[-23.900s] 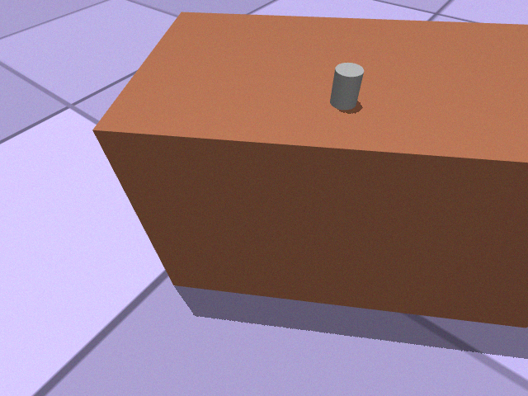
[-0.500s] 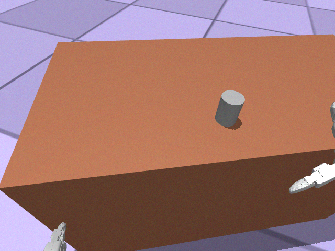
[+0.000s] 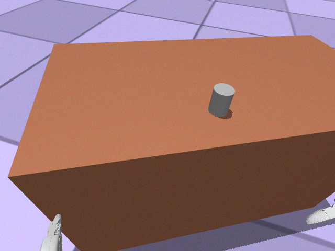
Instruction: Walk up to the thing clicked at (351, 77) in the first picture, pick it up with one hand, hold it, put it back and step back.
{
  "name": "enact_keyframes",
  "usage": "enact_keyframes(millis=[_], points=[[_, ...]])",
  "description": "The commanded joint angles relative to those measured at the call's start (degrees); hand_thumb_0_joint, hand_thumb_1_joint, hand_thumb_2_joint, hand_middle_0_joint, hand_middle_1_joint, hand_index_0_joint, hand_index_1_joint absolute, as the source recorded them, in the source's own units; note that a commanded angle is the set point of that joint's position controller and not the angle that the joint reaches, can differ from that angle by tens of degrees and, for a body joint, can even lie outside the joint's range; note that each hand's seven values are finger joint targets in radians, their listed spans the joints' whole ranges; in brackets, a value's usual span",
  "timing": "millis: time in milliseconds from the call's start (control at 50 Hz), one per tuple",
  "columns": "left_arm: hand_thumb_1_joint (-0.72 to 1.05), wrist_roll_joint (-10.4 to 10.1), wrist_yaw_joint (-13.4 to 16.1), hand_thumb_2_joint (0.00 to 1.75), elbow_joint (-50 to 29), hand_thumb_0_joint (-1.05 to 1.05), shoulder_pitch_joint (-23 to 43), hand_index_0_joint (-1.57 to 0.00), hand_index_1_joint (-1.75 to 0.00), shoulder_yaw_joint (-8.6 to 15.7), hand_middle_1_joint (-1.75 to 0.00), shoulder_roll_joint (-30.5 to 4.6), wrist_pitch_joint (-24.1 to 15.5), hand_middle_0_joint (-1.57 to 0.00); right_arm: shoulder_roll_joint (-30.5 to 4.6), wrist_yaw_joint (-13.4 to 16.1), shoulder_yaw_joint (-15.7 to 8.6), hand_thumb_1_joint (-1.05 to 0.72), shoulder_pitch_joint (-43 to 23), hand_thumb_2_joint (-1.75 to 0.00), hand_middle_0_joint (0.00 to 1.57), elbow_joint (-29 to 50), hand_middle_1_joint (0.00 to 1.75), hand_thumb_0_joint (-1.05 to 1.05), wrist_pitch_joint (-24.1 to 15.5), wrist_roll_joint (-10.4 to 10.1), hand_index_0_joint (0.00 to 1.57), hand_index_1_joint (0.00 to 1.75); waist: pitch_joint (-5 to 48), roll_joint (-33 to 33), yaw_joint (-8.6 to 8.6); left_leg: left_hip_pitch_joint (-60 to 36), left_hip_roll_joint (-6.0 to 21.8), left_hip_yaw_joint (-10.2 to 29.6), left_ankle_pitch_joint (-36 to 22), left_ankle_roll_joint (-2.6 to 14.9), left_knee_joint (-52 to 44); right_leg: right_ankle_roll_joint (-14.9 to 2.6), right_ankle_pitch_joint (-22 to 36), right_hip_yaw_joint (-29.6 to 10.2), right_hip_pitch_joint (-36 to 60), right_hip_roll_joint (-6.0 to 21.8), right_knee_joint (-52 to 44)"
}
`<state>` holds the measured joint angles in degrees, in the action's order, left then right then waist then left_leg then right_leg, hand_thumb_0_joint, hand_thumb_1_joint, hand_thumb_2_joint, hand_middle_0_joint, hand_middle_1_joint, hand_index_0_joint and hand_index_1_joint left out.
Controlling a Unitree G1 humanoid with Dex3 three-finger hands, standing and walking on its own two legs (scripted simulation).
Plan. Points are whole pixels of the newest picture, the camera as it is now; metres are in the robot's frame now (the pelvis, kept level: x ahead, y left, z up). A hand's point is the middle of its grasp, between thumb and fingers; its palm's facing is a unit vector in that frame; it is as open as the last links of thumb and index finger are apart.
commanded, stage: sink last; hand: right
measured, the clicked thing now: (220, 100) +0.52 -0.19 +0.08
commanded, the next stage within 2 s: home in 0.02 s
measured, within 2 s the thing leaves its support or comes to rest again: neither
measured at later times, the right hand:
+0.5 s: hand (282, 214) +0.17 -0.22 +0.07, palm faces +0.21 +0.92 -0.33, open 17.6 cm
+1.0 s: hand (238, 225) +0.20 -0.20 -0.10, palm faces +0.08 +0.97 -0.23, open 17.6 cm
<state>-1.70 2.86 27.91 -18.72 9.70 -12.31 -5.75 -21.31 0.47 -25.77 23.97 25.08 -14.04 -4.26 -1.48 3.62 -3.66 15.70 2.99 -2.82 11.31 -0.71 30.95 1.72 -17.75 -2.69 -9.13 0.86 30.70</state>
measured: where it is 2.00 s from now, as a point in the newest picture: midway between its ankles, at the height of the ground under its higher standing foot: outside the picture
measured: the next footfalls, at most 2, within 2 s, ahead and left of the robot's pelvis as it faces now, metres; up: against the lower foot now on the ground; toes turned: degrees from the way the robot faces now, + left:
none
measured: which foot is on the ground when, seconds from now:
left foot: down 0.00-1.00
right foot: down 0.00-1.00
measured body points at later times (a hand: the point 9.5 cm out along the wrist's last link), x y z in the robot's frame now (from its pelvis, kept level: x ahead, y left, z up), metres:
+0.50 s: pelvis +0.00 -0.01 +0.01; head +0.00 +0.01 +0.46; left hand +0.17 +0.21 -0.08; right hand +0.15 -0.27 +0.09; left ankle +0.06 +0.13 -0.73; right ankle -0.01 -0.15 -0.73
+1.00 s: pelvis +0.03 -0.02 +0.00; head +0.06 -0.02 +0.45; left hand +0.17 +0.22 -0.10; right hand +0.20 -0.25 -0.08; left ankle +0.06 +0.13 -0.73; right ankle -0.01 -0.15 -0.73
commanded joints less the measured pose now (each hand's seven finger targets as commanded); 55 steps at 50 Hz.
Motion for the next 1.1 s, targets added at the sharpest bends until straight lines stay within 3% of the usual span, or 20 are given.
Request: enact_keyframes(millis=[0, 20, 120, 200, 280, 320, 400, 420, 480, 560, 600, 640, 660, 700, 720, 740, 860, 900, 960, 1080], points=[[-0.55, 0.6, -0.1, 0.06, -9.5, 0.00, 6.0, -0.05, -0.06, 1.9, -0.05, -6.3, -5.3, -0.05, -11.6, 1.2, -7.5, 0.56, -6.4, -0.05, 0.05, 8.2, 0.05, 0.00, -5.9, -0.1, 0.05, 0.05, 1.2, -4.3, -0.89, -6.6, -0.3, -0.2, 10.5, -0.29, -9.0, -2.54, -2.0, 4.1, -8.5, -2.4, -8.1], [-0.55, 0.4, -0.4, 0.07, -7.2, 0.00, 4.8, -0.05, -0.06, 0.9, -0.06, -4.9, -5.4, -0.06, -11.6, 1.1, -7.9, 0.55, -6.5, -0.05, 0.05, 7.7, 0.05, 0.00, -6.6, -0.2, 0.05, 0.05, 0.6, -3.2, -1.24, -7.0, -0.5, -0.7, 9.7, -0.20, -8.6, -2.45, -2.0, 3.9, -8.8, -2.3, -8.4], [-0.48, 0.5, 0.0, 0.16, -9.8, 0.00, 7.6, -0.11, -0.15, 2.7, -0.14, -8.0, -6.7, -0.11, -10.9, 1.0, -7.0, 0.61, -5.7, -0.02, 0.05, 5.1, 0.04, 0.00, -8.0, 0.1, 0.05, 0.04, 2.6, -3.3, -0.67, -8.3, -1.5, -1.9, 7.8, 0.26, -8.7, -2.34, -1.2, 3.7, -6.8, -2.1, -10.2], [-0.16, 0.2, -0.5, 0.48, -8.2, 0.00, 9.5, -0.13, -0.17, -3.2, -0.18, -2.2, -7.1, -0.12, -7.3, 0.4, -2.5, 0.60, -3.2, -0.03, 0.05, 2.2, 0.04, 0.00, -8.7, 0.1, 0.05, 0.04, -1.4, -4.5, -1.25, -7.6, -0.7, -0.3, 13.5, 0.01, -11.6, -2.50, -4.0, 4.3, -8.2, -2.2, -10.9], [0.16, 0.2, -1.3, 0.57, -4.6, 0.00, 11.8, -0.14, -0.20, -8.2, -0.20, 1.7, -7.1, -0.14, -4.0, -0.3, 3.4, 0.57, -0.2, -0.04, 0.05, 0.7, 0.05, 0.00, -8.9, 0.5, 0.05, 0.05, -2.5, -2.3, -1.30, -7.5, -0.6, 0.2, 13.5, 0.08, -11.9, -2.55, -4.1, 4.8, -8.7, -2.5, -11.6], [0.32, 0.3, -0.9, 0.62, -1.0, 0.00, 9.3, -0.15, -0.22, -4.8, -0.22, -2.0, -7.1, -0.15, -2.4, -0.6, 6.1, 0.56, 1.5, -0.05, 0.05, -0.6, 0.05, 0.00, -8.3, 0.3, 0.05, 0.05, -3.5, -1.1, 0.58, -6.2, -1.3, -0.8, 11.4, 0.07, -11.3, -2.69, -4.2, 4.6, -8.5, -2.2, -12.2], [0.49, 0.7, -0.2, 0.67, -0.2, 0.00, 8.4, -0.16, -0.23, 1.5, -0.23, -9.0, -7.3, -0.16, -3.1, -0.6, 7.3, 0.55, 2.5, -0.05, 0.05, -1.5, 0.05, 0.00, -7.1, 1.0, 0.05, 0.05, 1.1, -0.6, 2.76, -6.4, -2.0, -2.4, 4.8, 0.37, -9.8, -2.50, -0.1, 4.3, -4.9, -2.0, -11.7], [0.50, 1.0, -0.2, 0.67, 0.3, 0.00, 7.0, -0.16, -0.23, 1.3, -0.23, -9.0, -7.3, -0.16, -2.4, -0.5, 8.5, 0.56, 2.7, -0.05, 0.05, -3.2, 0.05, 0.00, -6.6, 1.4, 0.05, 0.05, 2.3, -0.9, 3.26, -6.8, -2.1, -2.6, 1.9, 0.50, -9.4, -2.39, 2.6, 4.0, -3.6, -1.8, -11.4], [0.57, 1.2, 0.2, 0.72, -0.5, 0.00, 10.1, -0.17, -0.24, -0.7, -0.24, -6.2, -7.5, -0.17, -0.5, 0.1, 11.2, 0.54, 2.5, -0.06, 0.05, -8.0, 0.05, 0.00, -5.0, 2.5, 0.05, 0.05, 4.1, -3.0, 3.45, -7.0, -2.0, -2.7, -0.8, 0.39, -9.3, -2.37, 5.5, 3.6, -2.0, -1.7, -10.4], [0.83, 1.3, 0.5, 0.88, -0.7, 0.00, 15.4, -0.20, -0.29, -8.2, -0.29, 0.2, -7.3, -0.20, 4.2, 0.4, 18.6, 0.58, -0.8, -0.04, 0.05, -18.5, 0.05, 0.00, -3.2, 3.4, 0.05, 0.05, 1.7, -6.1, 3.12, -6.5, -2.0, -2.8, 1.5, 0.25, -9.7, -2.43, 3.4, 3.4, -4.4, -1.4, -10.6], [0.89, 1.3, 0.8, 0.90, -0.4, 0.00, 16.7, -0.20, -0.30, -8.9, -0.30, 0.7, -7.0, -0.20, 5.7, 0.4, 21.5, 0.59, -2.9, -0.03, 0.05, -22.7, 0.05, 0.00, -3.0, 3.8, 0.05, 0.05, 1.6, -5.6, 3.57, -5.9, -1.8, -2.4, 2.9, 0.29, -9.9, -2.50, 1.8, 3.9, -5.2, -1.8, -10.5], [0.89, 1.5, 1.3, 0.90, 2.1, 0.00, 14.3, -0.20, -0.30, -7.3, -0.30, -2.2, -6.5, -0.20, 3.1, 0.9, 19.9, 0.60, -0.3, -0.03, 0.05, -30.5, 0.04, 0.00, -1.8, 4.1, 0.05, 0.04, 2.6, -4.4, 3.02, -6.9, -1.5, -2.1, 1.7, 0.32, -9.5, -2.39, 2.5, 4.1, -5.9, -2.1, -10.3], [0.89, 1.5, 1.1, 0.90, 1.8, 0.00, 14.1, -0.20, -0.30, -8.3, -0.30, -1.2, -6.4, -0.20, 4.5, 0.8, 21.7, 0.59, -1.5, -0.03, 0.05, -30.1, 0.04, 0.00, -1.7, 4.3, 0.05, 0.04, 4.2, -3.5, 3.19, -7.4, -1.6, -2.1, -1.0, 0.31, -8.8, -2.18, 5.0, 4.2, -5.2, -2.2, -10.0], [0.90, 1.7, 1.5, 0.90, 3.0, 0.00, 12.2, -0.20, -0.30, -5.6, -0.30, -4.6, -5.8, -0.20, 2.4, 1.2, 19.9, 0.60, -1.9, -0.03, 0.05, -34.8, 0.04, 0.00, -0.9, 4.2, 0.05, 0.04, 6.5, -2.4, 3.28, -8.5, -1.6, -2.0, -5.9, 0.31, -7.8, -1.83, 9.6, 4.4, -3.9, -2.1, -9.0], [0.89, 2.9, 1.2, 0.90, 5.8, 0.00, 10.1, -0.20, -0.30, -6.6, -0.30, -7.1, -5.2, -0.20, -0.3, 3.2, 13.6, 0.59, -0.6, -0.03, 0.05, -34.9, 0.04, 0.00, -1.0, 4.2, 0.05, 0.04, 5.8, -1.3, 0.58, -9.8, -2.0, -1.6, -5.1, 0.74, -7.5, -1.70, 8.9, 4.2, -5.6, -2.6, -8.1], [0.89, 2.7, 1.0, 0.90, 5.4, 0.00, 11.0, -0.20, -0.30, -7.4, -0.30, -6.3, -4.9, -0.20, 2.4, 3.1, 17.8, 0.59, -2.2, -0.03, 0.05, -38.6, 0.04, 0.00, -0.5, 4.7, 0.05, 0.04, 5.5, -1.9, 2.83, -9.0, -2.1, -1.5, -5.9, 0.79, -7.1, -1.64, 9.4, 4.4, -5.5, -2.2, -8.1], [0.90, 2.8, 0.9, 0.90, 5.8, 0.00, 10.3, -0.20, -0.30, -7.7, -0.30, -5.9, -3.3, -0.20, 4.6, 3.9, 20.6, 0.57, -14.6, -0.04, 0.05, -47.1, 0.05, 0.00, 0.9, 4.6, 0.05, 0.05, 7.9, -1.2, 4.83, -7.6, -2.3, -1.0, -10.9, 1.08, -4.9, -1.07, 15.1, 4.1, -5.4, -1.6, -5.6], [0.90, 2.7, 0.9, 0.90, 5.7, 0.00, 10.0, -0.20, -0.30, -7.3, -0.30, -6.3, -3.0, -0.20, 4.6, 4.2, 21.5, 0.57, -18.5, -0.04, 0.05, -45.1, 0.05, 0.00, 1.2, 4.4, 0.05, 0.05, 9.7, 1.0, 4.27, -8.1, -2.2, -0.8, -10.9, 1.27, -4.8, -0.84, 14.9, 4.2, -4.4, -1.5, -5.6], [0.90, 2.5, 0.9, 0.90, 4.9, 0.00, 9.7, -0.20, -0.30, -7.3, -0.30, -6.5, -2.5, -0.20, 5.6, 5.0, 22.5, 0.57, -16.5, -0.04, 0.05, -46.8, 0.05, 0.00, 2.6, 4.2, 0.05, 0.05, 12.1, -1.9, 3.70, -9.9, -2.5, -1.2, -13.5, 1.33, -4.5, -0.66, 18.6, 3.9, -3.1, -1.1, -5.5], [0.90, 2.1, 0.4, 0.90, 4.6, 0.00, 9.9, -0.20, -0.30, -6.8, -0.30, -6.8, -0.8, -0.20, 6.4, 5.5, 22.9, 0.55, -11.0, -0.06, 0.05, -50.5, 0.05, 0.00, 5.0, 4.2, 0.05, 0.05, 8.3, -5.2, 2.58, -9.8, -3.1, -2.0, -14.2, 1.14, -4.8, -0.60, 20.1, 4.1, -4.8, -0.8, -6.2]])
